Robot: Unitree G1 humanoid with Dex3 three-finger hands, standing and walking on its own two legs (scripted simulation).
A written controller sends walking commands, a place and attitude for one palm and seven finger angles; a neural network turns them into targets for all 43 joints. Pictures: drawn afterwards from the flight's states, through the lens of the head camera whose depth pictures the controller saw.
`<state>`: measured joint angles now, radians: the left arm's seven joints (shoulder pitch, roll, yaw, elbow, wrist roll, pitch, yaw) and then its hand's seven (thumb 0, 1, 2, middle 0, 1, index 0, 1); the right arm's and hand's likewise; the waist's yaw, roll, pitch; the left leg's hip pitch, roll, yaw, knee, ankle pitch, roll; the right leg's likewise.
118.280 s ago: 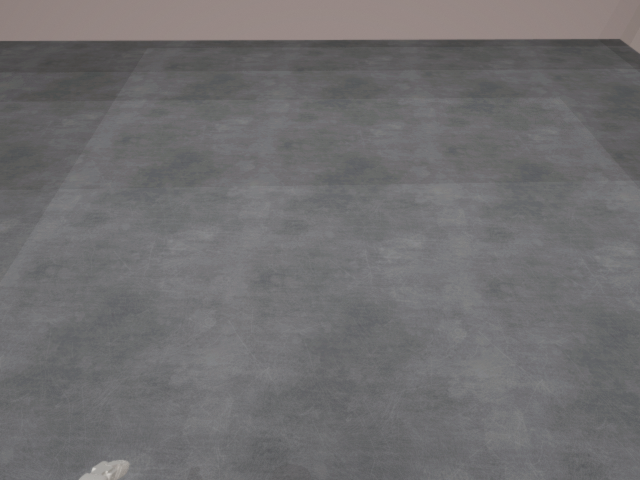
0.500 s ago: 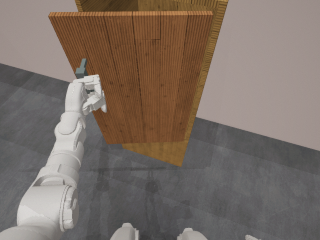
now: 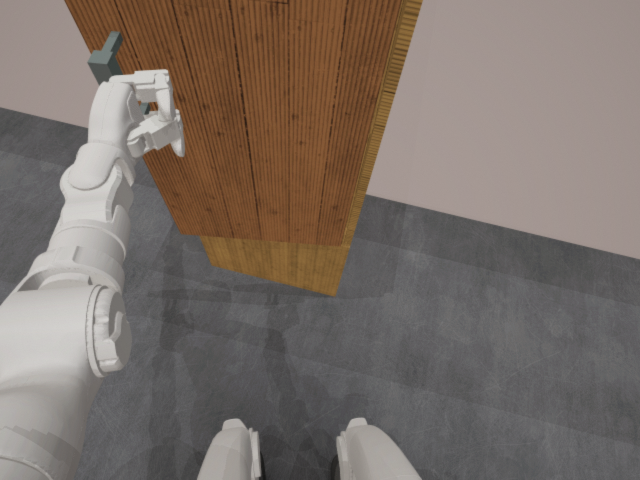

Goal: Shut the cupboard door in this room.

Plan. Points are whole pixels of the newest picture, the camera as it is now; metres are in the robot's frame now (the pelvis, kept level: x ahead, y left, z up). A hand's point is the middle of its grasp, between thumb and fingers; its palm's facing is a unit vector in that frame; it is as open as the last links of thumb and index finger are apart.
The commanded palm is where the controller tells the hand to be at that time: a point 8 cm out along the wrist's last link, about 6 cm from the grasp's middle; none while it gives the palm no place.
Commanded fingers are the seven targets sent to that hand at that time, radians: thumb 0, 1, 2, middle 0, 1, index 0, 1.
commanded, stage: push the door shut along its arc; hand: left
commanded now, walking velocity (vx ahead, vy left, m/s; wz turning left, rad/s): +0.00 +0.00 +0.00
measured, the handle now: (126, 89) +0.59 +0.19 +0.10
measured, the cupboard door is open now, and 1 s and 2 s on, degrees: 11 0 0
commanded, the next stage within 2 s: pull the fist back off the door in 1.04 s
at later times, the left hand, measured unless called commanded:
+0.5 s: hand (196, 89) +0.58 +0.10 +0.11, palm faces -0.28 -0.96 -0.02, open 3.0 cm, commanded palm +0.58 +0.13 +0.10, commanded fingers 0.00 0.90 0.90 -1.30 -1.50 -1.30 -1.50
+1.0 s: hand (211, 77) +0.60 +0.08 +0.11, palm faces -0.34 -0.94 -0.03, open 3.5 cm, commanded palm +0.64 +0.08 +0.10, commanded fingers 0.00 0.90 0.90 -1.30 -1.50 -1.30 -1.50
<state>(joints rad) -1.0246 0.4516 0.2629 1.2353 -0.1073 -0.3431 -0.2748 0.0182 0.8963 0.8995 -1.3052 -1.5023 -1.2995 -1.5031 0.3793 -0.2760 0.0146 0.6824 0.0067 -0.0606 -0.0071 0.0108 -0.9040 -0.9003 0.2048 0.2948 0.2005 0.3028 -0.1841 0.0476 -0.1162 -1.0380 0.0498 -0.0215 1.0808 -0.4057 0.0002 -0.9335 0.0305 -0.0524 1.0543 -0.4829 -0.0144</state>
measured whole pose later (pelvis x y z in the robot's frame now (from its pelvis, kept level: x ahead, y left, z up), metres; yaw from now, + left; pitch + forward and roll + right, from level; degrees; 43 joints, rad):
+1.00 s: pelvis +0.00 +0.01 -0.03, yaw -1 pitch +29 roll -5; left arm -1.43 0.60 0.19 1.37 -0.03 -0.18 -0.37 0.05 0.98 1.03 -1.30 -1.50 -1.30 -1.50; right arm 0.40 -0.26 0.03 0.73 -0.04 -0.11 0.00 0.01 -0.90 -0.90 0.21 0.29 0.20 0.30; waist -0.28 0.07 -0.10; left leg -1.27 0.06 -0.05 1.22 -0.45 0.00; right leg -1.15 0.04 -0.08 1.16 -0.52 -0.01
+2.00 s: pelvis +0.04 -0.01 +0.02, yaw -1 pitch +21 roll -1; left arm -0.87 0.13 0.23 1.06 0.02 -0.43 0.24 0.02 0.90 0.90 -1.30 -1.50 -1.30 -1.50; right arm 0.42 -0.24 -0.04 0.65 -0.07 0.00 0.10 0.01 -0.91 -0.90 0.20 0.29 0.20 0.30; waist -0.16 0.06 -0.15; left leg -0.91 0.05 0.01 0.97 -0.43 -0.01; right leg -0.82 0.03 -0.01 0.97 -0.50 -0.02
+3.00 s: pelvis +0.04 +0.00 +0.08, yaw +0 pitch -2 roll +0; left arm 0.12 0.27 0.12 -0.01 -0.06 -0.07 0.08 0.02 0.89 0.90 -0.91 -1.07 -0.91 -1.07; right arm 0.15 -0.22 0.04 0.57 0.04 0.01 -0.08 0.01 -0.90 -0.90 0.20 0.29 0.20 0.30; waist 0.03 0.06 -0.03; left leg -0.20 0.02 0.03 0.46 -0.22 0.00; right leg -0.13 0.01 0.00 0.45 -0.30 -0.01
